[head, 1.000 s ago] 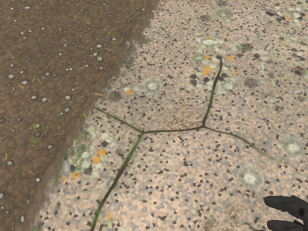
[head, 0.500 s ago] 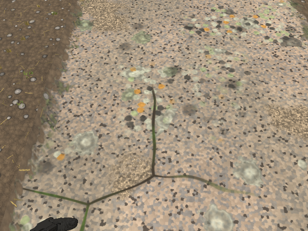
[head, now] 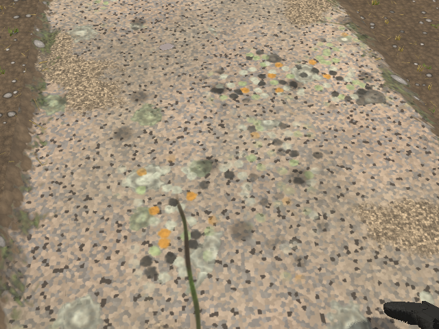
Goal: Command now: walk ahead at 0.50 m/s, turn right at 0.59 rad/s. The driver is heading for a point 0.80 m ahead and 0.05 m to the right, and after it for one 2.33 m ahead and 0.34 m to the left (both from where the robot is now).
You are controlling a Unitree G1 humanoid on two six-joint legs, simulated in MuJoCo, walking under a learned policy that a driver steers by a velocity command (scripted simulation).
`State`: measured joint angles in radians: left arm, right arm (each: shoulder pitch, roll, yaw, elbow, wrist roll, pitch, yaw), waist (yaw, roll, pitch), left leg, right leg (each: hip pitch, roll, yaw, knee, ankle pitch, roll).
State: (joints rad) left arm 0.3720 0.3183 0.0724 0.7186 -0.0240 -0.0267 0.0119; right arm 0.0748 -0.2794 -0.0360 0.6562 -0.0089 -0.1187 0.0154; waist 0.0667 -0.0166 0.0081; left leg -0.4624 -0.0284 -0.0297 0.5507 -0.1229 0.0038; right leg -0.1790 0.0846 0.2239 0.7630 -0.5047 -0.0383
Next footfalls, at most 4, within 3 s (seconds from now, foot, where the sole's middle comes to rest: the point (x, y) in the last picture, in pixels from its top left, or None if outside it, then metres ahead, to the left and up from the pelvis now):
0.48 right None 0.38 -0.18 -0.76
1.04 left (259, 249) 0.74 -0.05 -0.76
1.50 right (316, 213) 0.90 -0.25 -0.76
1.90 left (247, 242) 0.77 -0.01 -0.76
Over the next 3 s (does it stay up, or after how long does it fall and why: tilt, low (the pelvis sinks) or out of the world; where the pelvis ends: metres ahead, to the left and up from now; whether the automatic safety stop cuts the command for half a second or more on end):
stays up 0.88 -0.05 0.02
